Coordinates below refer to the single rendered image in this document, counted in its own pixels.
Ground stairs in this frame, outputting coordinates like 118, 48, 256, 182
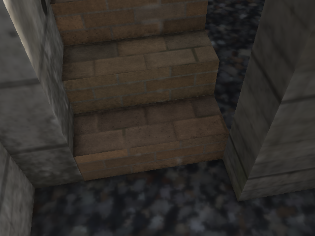
50, 0, 229, 181

